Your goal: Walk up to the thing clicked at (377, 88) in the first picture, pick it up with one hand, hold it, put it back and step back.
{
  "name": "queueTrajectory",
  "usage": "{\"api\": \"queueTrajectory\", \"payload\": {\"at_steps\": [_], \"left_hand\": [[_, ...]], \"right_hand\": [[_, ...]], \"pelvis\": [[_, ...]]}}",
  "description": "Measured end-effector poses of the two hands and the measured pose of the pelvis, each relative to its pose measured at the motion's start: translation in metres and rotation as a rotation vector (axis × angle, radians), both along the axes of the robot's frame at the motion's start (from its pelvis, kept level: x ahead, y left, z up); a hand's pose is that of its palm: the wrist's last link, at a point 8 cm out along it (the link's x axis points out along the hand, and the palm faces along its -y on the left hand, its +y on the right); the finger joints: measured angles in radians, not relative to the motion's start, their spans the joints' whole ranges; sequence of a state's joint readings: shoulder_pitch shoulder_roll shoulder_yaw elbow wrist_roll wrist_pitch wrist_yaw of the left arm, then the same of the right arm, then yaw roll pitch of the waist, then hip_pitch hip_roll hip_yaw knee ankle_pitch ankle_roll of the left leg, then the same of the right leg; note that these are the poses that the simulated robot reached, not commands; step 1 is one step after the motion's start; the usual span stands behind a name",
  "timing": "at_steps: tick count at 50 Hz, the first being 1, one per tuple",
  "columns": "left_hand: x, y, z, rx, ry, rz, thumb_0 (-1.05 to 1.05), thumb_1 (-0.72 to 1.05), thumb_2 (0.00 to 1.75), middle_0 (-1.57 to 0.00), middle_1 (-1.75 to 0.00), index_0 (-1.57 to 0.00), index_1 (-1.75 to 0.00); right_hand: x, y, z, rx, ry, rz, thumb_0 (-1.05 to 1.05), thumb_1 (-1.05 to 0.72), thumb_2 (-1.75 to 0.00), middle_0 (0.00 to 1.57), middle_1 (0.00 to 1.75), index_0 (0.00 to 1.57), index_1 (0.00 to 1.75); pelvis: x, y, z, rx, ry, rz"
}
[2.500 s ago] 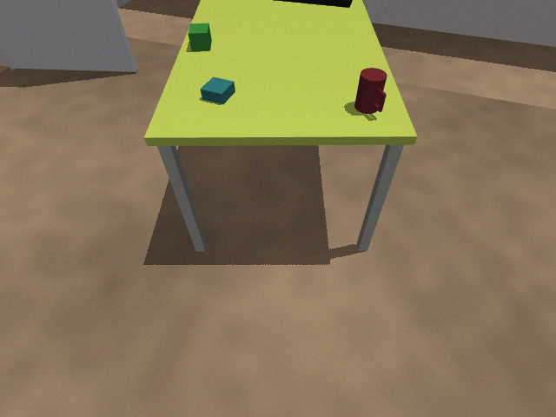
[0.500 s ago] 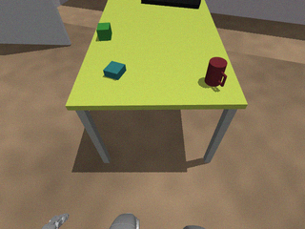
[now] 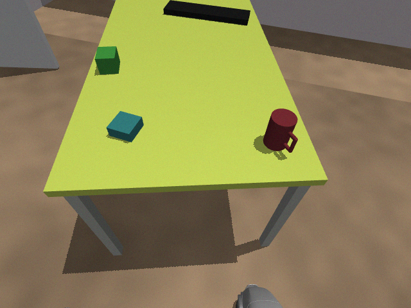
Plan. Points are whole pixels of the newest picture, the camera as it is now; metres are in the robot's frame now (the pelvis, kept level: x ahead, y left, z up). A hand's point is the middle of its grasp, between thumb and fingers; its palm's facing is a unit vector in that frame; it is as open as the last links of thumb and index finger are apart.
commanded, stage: walk up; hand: right
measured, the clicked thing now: (282, 134) +0.58 -0.23 -0.07
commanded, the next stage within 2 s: stand in 1.52 s
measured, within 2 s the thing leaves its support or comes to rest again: neither
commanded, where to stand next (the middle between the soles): +0.13 -0.03 m, yaw +2 degrees
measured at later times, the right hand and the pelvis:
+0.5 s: hand (336, 291) +0.17 -0.29 -0.16, palm faces -0.09 +0.92 -0.39, open 7.4 cm; pelvis +0.07 -0.03 -0.02, yaw +2 degrees
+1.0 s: hand (326, 275) +0.20 -0.27 -0.14, palm faces -0.09 +0.94 -0.33, open 7.4 cm; pelvis +0.09 -0.03 +0.01, yaw +3 degrees
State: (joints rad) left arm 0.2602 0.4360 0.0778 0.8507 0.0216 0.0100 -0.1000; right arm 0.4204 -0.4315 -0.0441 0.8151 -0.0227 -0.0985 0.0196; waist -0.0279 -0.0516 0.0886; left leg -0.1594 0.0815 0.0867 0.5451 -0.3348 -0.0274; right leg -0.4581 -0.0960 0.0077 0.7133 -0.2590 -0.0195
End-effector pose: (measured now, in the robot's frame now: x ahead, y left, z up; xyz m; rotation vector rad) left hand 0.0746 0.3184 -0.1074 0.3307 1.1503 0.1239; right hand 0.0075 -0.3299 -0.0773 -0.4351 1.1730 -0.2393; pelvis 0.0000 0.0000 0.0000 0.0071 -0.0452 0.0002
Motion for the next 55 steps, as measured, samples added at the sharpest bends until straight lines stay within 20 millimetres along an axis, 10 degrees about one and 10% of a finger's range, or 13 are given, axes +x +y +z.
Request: {"api": "queueTrajectory", "payload": {"at_steps": [10,30,55], "left_hand": [[0.068,-0.046,0.014,0.046,-0.117,0.007,0.0,0.91,0.9,-0.2,-0.3,-0.2,-0.3],[0.049,-0.04,-0.02,0.044,0.054,0.109,0.01,0.91,0.9,-0.2,-0.3,-0.2,-0.3],[0.078,-0.038,0.004,0.019,0.04,0.134,0.0,0.91,0.9,-0.2,-0.3,-0.2,-0.3]], "right_hand": [[0.089,-0.022,-0.04,0.069,-0.014,0.016,0.01,-0.91,-0.9,0.21,0.3,0.2,0.3],[0.178,-0.001,-0.04,0.09,-0.043,0.065,0.0,-0.91,-0.9,0.21,0.3,0.2,0.3],[0.183,0.015,-0.026,0.123,0.025,0.029,0.0,-0.91,-0.9,0.21,0.3,0.2,0.3]], "pelvis": [[0.049,-0.03,-0.01,0.004,-0.004,0.017],[0.077,-0.032,-0.012,-0.015,0.0,0.048],[0.088,-0.024,0.014,-0.016,-0.002,0.058]]}}
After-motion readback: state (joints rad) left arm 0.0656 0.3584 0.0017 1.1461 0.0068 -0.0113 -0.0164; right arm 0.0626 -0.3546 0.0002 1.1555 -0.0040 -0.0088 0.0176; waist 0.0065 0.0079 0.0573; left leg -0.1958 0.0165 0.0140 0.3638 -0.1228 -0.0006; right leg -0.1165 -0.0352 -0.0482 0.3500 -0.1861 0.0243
